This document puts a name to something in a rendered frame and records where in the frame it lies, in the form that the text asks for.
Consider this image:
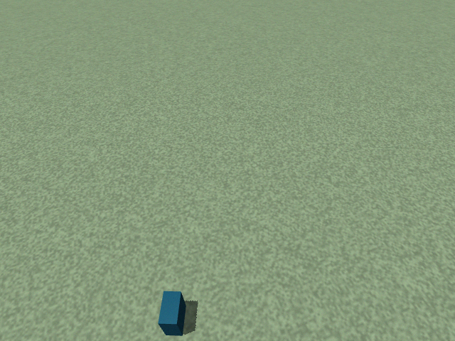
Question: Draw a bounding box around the carton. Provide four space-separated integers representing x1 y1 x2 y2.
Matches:
158 291 186 336

